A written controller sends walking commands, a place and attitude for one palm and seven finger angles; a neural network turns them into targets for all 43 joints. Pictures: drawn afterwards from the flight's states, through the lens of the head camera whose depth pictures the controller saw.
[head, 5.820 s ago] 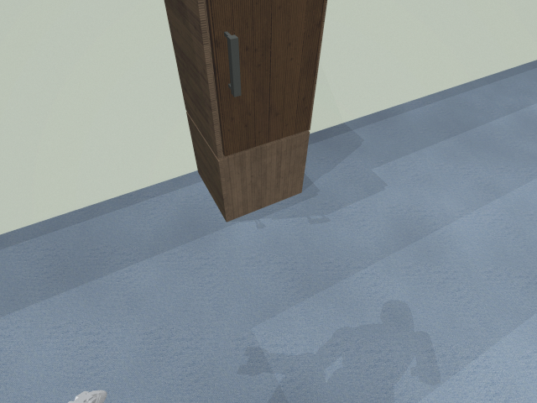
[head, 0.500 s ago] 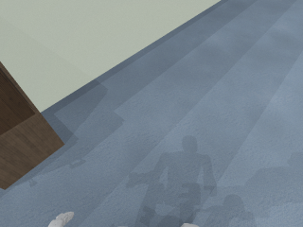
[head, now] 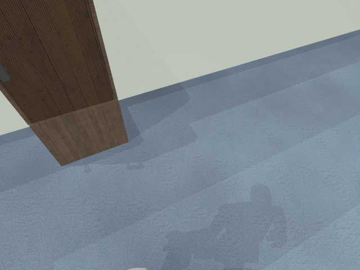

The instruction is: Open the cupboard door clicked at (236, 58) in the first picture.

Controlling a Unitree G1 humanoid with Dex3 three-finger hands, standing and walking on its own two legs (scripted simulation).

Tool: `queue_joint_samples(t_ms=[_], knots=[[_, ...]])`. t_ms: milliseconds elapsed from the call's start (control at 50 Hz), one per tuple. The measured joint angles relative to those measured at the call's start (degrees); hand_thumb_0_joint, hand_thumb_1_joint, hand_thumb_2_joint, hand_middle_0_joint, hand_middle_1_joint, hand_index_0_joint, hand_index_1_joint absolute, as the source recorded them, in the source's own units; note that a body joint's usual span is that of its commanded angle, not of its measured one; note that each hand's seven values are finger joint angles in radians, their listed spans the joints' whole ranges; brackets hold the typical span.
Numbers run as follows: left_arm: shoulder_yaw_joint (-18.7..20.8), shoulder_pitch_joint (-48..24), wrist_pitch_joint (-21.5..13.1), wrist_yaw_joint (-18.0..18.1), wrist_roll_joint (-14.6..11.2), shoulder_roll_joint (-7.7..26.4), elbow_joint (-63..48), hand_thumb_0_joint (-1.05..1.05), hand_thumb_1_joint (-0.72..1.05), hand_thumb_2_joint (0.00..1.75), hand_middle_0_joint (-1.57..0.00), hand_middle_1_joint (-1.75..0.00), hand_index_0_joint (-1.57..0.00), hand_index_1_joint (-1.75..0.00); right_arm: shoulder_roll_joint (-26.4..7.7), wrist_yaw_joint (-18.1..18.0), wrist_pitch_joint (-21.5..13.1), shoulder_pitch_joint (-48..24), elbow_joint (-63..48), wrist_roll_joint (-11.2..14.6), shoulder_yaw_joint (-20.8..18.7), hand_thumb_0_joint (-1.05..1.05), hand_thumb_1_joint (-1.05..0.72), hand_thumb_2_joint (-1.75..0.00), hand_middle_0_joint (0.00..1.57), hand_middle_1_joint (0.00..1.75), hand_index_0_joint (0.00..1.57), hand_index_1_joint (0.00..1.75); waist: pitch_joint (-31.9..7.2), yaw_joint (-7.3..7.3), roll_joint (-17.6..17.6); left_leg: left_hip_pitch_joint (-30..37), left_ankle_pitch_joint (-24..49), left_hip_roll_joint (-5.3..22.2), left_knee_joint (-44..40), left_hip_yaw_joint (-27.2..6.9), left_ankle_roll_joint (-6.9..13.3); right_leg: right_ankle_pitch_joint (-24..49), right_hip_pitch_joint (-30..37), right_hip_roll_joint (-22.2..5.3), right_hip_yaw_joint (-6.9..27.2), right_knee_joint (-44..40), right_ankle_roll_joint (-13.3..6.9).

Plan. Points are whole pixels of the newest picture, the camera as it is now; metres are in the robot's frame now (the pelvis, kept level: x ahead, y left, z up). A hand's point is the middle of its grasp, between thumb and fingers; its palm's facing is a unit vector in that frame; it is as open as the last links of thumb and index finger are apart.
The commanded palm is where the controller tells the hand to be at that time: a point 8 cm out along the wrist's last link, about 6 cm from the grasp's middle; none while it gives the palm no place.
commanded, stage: turn to face it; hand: left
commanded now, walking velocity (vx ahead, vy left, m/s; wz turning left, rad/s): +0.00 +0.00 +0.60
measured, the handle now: out of the picture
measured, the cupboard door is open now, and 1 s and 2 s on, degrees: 0 0 0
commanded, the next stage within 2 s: take the last steps up to it in 0.78 s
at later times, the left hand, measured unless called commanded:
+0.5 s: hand out of the picture +0.02 +0.19 -0.12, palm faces +0.31 -0.90 -0.29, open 7.4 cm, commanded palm none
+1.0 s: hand out of the picture -0.13 +0.19 -0.15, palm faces +0.50 -0.83 -0.24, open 7.4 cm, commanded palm none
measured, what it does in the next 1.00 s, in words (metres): steps on the spot, turning left: right foot, then left foot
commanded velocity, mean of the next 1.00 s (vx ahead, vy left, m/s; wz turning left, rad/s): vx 0.04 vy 0.00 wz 0.39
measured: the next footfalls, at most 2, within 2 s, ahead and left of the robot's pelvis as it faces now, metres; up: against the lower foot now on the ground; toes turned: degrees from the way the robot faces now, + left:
right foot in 0.38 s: +0.06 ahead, -0.13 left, +0.00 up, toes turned +9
left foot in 0.76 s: -0.06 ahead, +0.11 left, +0.00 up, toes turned +29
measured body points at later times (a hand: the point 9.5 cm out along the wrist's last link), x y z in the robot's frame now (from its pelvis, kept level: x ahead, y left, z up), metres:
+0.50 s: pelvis -0.02 -0.04 +0.01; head +0.00 -0.06 +0.46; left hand +0.00 +0.23 -0.10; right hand +0.13 -0.27 -0.14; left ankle -0.04 +0.10 -0.65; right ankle +0.02 -0.14 -0.72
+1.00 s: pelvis -0.06 -0.01 +0.02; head -0.05 +0.01 +0.47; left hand -0.16 +0.24 -0.13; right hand +0.13 -0.17 -0.12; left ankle -0.09 +0.09 -0.72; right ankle -0.01 -0.13 -0.67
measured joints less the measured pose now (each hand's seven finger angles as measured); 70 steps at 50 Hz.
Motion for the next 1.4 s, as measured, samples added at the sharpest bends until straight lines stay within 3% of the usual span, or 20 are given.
queue_joint_samples(t_ms=[60,140,260,360,440,500,540,700,760,800,840,940,1040,1120,1140,1200,1240,1280,1340,1400], knots=[[1.04,-0.63,1.93,0.46,-0.03,1.83,1.52,0.01,0.90,0.89,-0.20,-0.30,-0.21,-0.30,0.98,-0.55,-1.38,-0.78,-0.90,-0.01,0.60,0.01,-0.91,-0.89,0.20,0.29,0.19,0.30,0.40,0.37,-1.06,-1.40,-2.17,-0.87,2.53,-0.93,2.18,-7.50,-6.39,2.72,7.18,14.77,0.98],[1.56,-1.89,1.92,0.08,-0.13,2.33,1.85,0.01,0.91,0.89,-0.20,-0.30,-0.20,-0.30,1.56,-1.48,-1.54,-0.39,-1.02,-0.20,1.13,0.01,-0.91,-0.89,0.20,0.29,0.20,0.30,-0.15,0.21,-0.06,-0.08,0.61,-1.92,-2.08,-3.36,2.34,-2.33,-10.83,5.25,11.08,21.95,1.55],[1.02,-3.63,1.25,0.13,-0.40,1.32,-0.20,0.01,0.91,0.89,-0.20,-0.30,-0.20,-0.30,1.84,-1.32,-0.83,0.21,-0.55,-0.39,1.22,0.01,-0.90,-0.89,0.20,0.29,0.20,0.30,-1.05,-0.46,2.18,0.57,3.87,-3.30,-5.87,-7.11,2.19,-1.32,-8.88,7.35,13.17,12.49,1.78],[0.14,-4.42,-0.09,0.22,-0.73,0.01,-2.29,0.01,0.91,0.89,-0.20,-0.30,-0.20,-0.30,1.53,-1.00,0.20,1.00,-0.41,-0.31,0.56,0.01,-0.90,-0.89,0.20,0.30,0.20,0.30,-1.82,-1.30,3.95,-1.94,3.73,-4.46,-3.00,-10.80,0.57,3.23,-1.44,9.60,12.99,-4.63,0.85],[-0.97,-3.79,-1.10,0.49,0.00,-2.07,-3.08,0.01,0.91,0.89,-0.20,-0.30,-0.20,-0.30,0.09,-0.77,1.47,1.74,0.11,-0.20,-0.79,0.01,-0.91,-0.89,0.20,0.29,0.20,0.30,-1.87,-1.20,5.94,-8.64,-8.30,-5.16,14.91,-10.58,-0.02,6.47,0.22,9.04,9.75,-6.79,-3.49],[-1.36,-2.37,-0.93,0.70,0.19,-3.00,-2.51,0.01,0.91,0.89,-0.20,-0.30,-0.20,-0.30,-0.58,-0.21,1.99,1.98,0.75,-0.47,-1.25,0.01,-0.91,-0.89,0.20,0.29,0.20,0.30,-2.01,-1.12,5.52,-12.04,-7.42,-3.99,28.15,-7.56,-0.72,7.00,2.01,7.63,8.17,-9.06,-3.90],[-1.49,-1.75,-0.83,0.78,0.35,-3.22,-1.75,0.01,0.90,0.89,-0.20,-0.30,-0.21,-0.30,-0.64,-0.05,1.91,2.24,0.89,-0.44,-1.31,0.01,-0.91,-0.89,0.20,0.29,0.20,0.30,-1.92,-1.35,4.83,-11.87,-6.60,-2.73,29.91,-6.14,-1.41,7.66,2.91,6.65,7.06,-10.40,-3.78],[-1.25,0.22,-1.22,0.47,0.83,-2.24,0.71,0.01,0.90,0.89,-0.20,-0.30,-0.21,-0.30,0.32,-0.52,1.63,0.94,2.20,0.23,-0.07,0.01,-0.91,-0.89,0.20,0.29,0.19,0.30,-0.72,0.58,1.50,-2.63,-10.22,-0.45,11.55,-2.75,-1.79,7.90,2.31,3.27,3.61,-9.85,-2.54],[-0.65,1.42,-0.70,0.42,0.35,-1.22,1.98,0.01,0.90,0.89,-0.20,-0.30,-0.21,-0.30,0.65,-0.74,0.22,0.36,1.69,0.31,0.67,0.01,-0.91,-0.89,0.20,0.29,0.19,0.30,-1.00,0.82,1.00,2.88,-2.52,-0.42,-1.29,-1.60,-0.54,6.44,0.31,2.30,2.40,-6.13,-1.19],[-0.14,1.43,0.50,0.53,-0.01,0.08,3.09,0.01,0.90,0.89,-0.20,-0.30,-0.21,-0.30,1.80,-0.92,-0.68,-0.46,1.65,0.08,1.10,0.01,-0.91,-0.89,0.20,0.29,0.19,0.30,-0.41,1.27,-0.68,2.23,-1.29,-1.35,-0.49,-1.30,1.57,-0.18,-2.64,2.31,5.25,0.65,-0.23],[0.14,1.19,1.73,0.73,-0.06,0.82,4.47,0.01,0.91,0.89,-0.20,-0.30,-0.20,-0.30,2.78,-1.35,-1.21,-0.68,1.55,-0.12,1.70,0.01,-0.91,-0.89,0.20,0.29,0.19,0.30,-0.32,1.40,-0.90,2.36,-1.72,-1.36,-0.67,-1.54,2.50,-4.60,-5.64,4.16,8.29,8.85,0.06],[0.30,0.49,1.57,0.19,-0.18,0.90,5.84,0.01,0.91,0.89,-0.20,-0.30,-0.20,-0.30,4.21,-2.22,-1.46,-0.57,2.49,-0.16,2.66,0.01,-0.91,-0.89,0.20,0.29,0.20,0.30,-0.99,1.39,0.23,4.14,1.76,-1.74,-6.24,-2.71,2.91,-1.47,-8.22,6.55,10.81,15.98,0.45],[-0.38,0.76,0.71,-0.47,0.19,-0.63,6.33,0.01,0.91,0.89,-0.20,-0.30,-0.20,-0.30,4.88,-2.20,-2.09,1.27,3.58,-0.42,2.68,0.01,-0.91,-0.89,0.20,0.29,0.20,0.30,-2.95,0.49,2.10,5.09,3.45,-2.21,-9.16,-3.35,2.99,-2.39,-4.43,7.80,10.64,8.14,-0.06],[-1.06,1.18,-0.88,-0.96,0.34,-2.41,6.24,0.01,0.91,0.89,-0.20,-0.30,-0.20,-0.30,4.30,-2.30,-2.31,3.97,5.00,-0.47,2.11,0.00,-0.91,-0.89,0.20,0.29,0.20,0.30,-4.42,-0.41,3.59,4.58,2.50,-2.56,-7.66,-4.00,2.56,-0.29,1.72,9.18,9.67,-4.39,-0.97],[-1.18,1.55,-1.65,-1.03,0.45,-2.66,5.97,0.01,0.91,0.89,-0.20,-0.30,-0.20,-0.30,4.21,-2.29,-2.26,4.91,5.43,-0.36,1.99,0.00,-0.91,-0.89,0.20,0.30,0.20,0.30,-4.82,-0.37,3.50,3.70,0.85,-2.89,-5.52,-4.09,2.43,0.99,3.95,9.31,9.57,-9.03,-1.52],[-1.51,2.92,-3.45,-0.48,0.66,-4.58,5.95,0.01,0.91,0.89,-0.20,-0.30,-0.20,-0.30,3.39,-1.85,-1.06,7.32,7.35,-0.35,1.38,0.01,-0.91,-0.89,0.20,0.29,0.20,0.30,-5.35,0.54,4.84,-1.79,-8.75,-2.80,8.80,-5.28,2.45,5.38,5.39,9.78,8.22,-10.11,-4.58],[-1.64,5.40,-4.23,-0.05,0.55,-5.62,6.54,0.00,0.91,0.89,-0.20,-0.30,-0.20,-0.30,3.02,-1.11,-0.25,8.10,8.51,-0.66,0.98,0.01,-0.91,-0.89,0.20,0.29,0.20,0.30,-6.13,1.26,4.54,-5.95,-6.95,-2.34,17.79,-4.69,2.24,5.26,7.25,9.60,8.40,-12.56,-5.02],[-1.88,7.62,-4.47,0.13,0.42,-6.49,7.96,0.00,0.91,0.89,-0.20,-0.30,-0.20,-0.30,2.74,-0.66,-0.30,8.41,8.72,-0.83,0.51,0.01,-0.91,-0.89,0.20,0.29,0.20,0.30,-6.32,0.88,4.27,-9.55,-2.09,-1.04,22.95,-4.08,1.50,6.39,9.56,9.38,8.28,-16.26,-4.77],[-2.31,10.05,-4.88,0.26,0.25,-7.65,10.30,0.00,0.91,0.89,-0.20,-0.30,-0.20,-0.30,2.58,-0.45,-0.91,8.63,8.57,-0.78,0.01,0.01,-0.91,-0.89,0.20,0.29,0.19,0.30,-5.76,0.11,4.12,-13.30,3.80,1.30,24.84,-3.75,0.43,7.81,12.75,9.21,7.38,-20.91,-4.36],[-2.56,11.97,-5.48,0.35,0.32,-8.61,12.10,0.00,0.91,0.89,-0.20,-0.30,-0.20,-0.30,2.74,-0.35,-1.11,8.30,8.75,-0.67,-0.11,0.01,-0.91,-0.89,0.20,0.29,0.19,0.30,-4.94,0.39,3.91,-15.06,6.10,3.17,22.47,-3.29,-0.18,7.87,14.97,9.02,6.66,-23.44,-3.92]])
